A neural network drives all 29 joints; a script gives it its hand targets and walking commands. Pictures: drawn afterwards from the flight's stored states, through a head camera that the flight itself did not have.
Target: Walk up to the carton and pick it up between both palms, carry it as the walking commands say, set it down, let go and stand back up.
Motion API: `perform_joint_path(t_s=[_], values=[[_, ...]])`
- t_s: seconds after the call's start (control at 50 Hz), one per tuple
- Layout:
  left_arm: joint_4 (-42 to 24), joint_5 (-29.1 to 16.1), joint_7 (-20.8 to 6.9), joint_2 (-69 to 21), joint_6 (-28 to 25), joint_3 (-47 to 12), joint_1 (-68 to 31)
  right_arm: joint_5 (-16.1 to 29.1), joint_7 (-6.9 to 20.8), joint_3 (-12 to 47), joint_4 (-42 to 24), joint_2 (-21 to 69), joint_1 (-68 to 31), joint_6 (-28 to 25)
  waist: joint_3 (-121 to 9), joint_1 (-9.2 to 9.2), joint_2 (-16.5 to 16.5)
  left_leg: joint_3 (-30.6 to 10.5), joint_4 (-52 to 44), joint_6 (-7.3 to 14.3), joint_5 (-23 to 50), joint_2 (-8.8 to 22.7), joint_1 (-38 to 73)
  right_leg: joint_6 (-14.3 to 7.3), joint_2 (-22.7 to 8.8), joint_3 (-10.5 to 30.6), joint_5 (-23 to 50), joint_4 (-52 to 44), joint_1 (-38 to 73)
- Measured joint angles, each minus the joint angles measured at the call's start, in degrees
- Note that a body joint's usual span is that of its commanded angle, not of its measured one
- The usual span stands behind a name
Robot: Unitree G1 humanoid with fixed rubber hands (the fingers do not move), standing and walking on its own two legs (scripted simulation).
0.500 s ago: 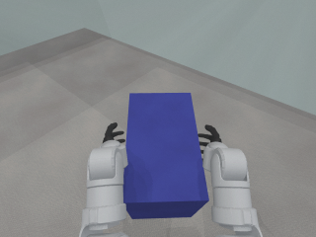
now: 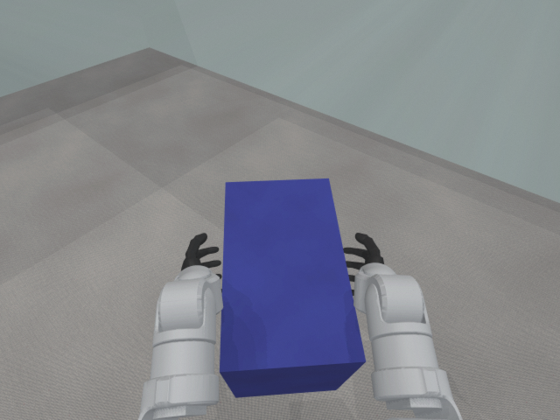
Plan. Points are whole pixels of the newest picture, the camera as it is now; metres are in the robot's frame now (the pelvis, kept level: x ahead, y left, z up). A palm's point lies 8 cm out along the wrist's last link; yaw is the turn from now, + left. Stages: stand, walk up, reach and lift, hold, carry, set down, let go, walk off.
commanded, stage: carry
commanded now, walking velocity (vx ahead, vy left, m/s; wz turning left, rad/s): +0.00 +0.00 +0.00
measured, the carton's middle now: (282, 288) +0.36 +0.01 -0.02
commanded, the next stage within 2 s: hold in 1.26 s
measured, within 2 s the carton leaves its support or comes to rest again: neither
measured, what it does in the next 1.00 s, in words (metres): stands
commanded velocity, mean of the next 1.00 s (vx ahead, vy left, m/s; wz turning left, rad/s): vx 0.00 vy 0.00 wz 0.00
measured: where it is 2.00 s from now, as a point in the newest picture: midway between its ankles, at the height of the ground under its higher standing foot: outside the picture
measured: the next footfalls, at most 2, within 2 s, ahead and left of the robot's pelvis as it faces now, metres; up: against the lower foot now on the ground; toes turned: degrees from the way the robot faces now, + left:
none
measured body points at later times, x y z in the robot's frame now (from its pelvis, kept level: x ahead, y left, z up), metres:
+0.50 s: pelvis +0.00 +0.00 +0.00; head +0.01 -0.01 +0.45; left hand +0.34 +0.13 +0.07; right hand +0.33 -0.12 +0.06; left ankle +0.06 +0.13 -0.73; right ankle +0.02 -0.12 -0.73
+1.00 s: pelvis +0.00 +0.00 +0.00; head +0.01 -0.01 +0.45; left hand +0.34 +0.13 +0.07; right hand +0.33 -0.12 +0.06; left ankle +0.06 +0.13 -0.73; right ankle +0.02 -0.12 -0.73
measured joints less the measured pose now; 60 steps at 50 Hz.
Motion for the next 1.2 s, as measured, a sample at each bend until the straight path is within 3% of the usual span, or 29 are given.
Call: perform_joint_path(t_s=[0.18,0.28,0.34,0.52,1.2], values=[[-3.30,-0.12,1.35,-1.11,0.44,0.00,-3.09,0.94,-2.28,1.94,-7.69,-0.14,0.28,1.87,3.37,0.00,0.00,0.00,0.00,0.00,0.35,0.00,-0.02,0.00,0.00,0.00,0.33,0.00,-0.02],[-0.34,-0.15,1.08,-0.69,-0.46,0.01,-1.88,0.70,-0.73,0.02,-2.98,-0.14,0.29,0.16,0.92,0.00,0.00,0.01,0.00,0.00,-0.14,0.01,0.00,-0.03,0.00,0.00,-0.15,0.00,0.00],[1.36,-0.16,-0.56,-0.03,-1.36,0.01,-0.06,0.55,0.14,-0.26,0.20,-0.38,0.95,-1.22,-0.42,0.00,0.00,0.01,0.00,0.00,-0.40,0.01,-0.02,-0.07,0.00,0.00,-0.41,0.00,-0.02],[-1.16,-0.12,0.80,-0.57,-1.60,0.01,-1.67,0.77,-1.96,2.71,-4.66,-0.45,1.01,-0.14,1.89,0.00,0.00,0.02,0.00,0.00,-0.10,0.01,-0.02,-0.07,0.00,0.00,-0.11,0.00,-0.03],[-1.06,-0.13,-0.28,-0.35,-1.68,0.01,-0.88,0.78,-0.96,1.72,-3.49,-0.42,1.07,-0.67,0.89,0.00,0.00,0.02,0.00,0.00,-0.18,0.02,-0.03,-0.07,0.00,0.00,-0.20,0.00,-0.03]])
